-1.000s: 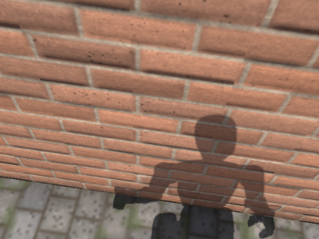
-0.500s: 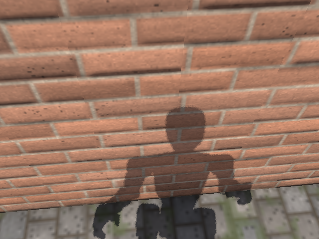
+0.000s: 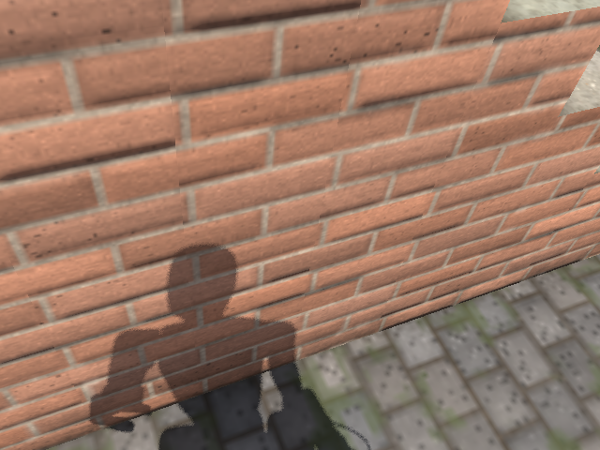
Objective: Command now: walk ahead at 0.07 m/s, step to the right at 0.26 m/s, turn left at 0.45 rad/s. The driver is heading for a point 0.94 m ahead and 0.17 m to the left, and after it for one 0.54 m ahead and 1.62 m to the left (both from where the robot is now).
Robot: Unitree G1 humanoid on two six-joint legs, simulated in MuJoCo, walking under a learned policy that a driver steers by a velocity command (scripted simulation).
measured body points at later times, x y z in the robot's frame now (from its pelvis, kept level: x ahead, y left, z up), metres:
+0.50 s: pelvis -0.03 -0.09 -0.01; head +0.02 -0.08 +0.44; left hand -0.06 +0.21 -0.13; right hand +0.25 -0.28 -0.12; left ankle -0.08 +0.02 -0.69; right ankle +0.00 -0.18 -0.75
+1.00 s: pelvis -0.07 -0.08 -0.01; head -0.02 -0.06 +0.44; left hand -0.10 +0.22 -0.14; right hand +0.18 -0.28 -0.13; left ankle -0.10 +0.02 -0.75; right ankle -0.03 -0.18 -0.72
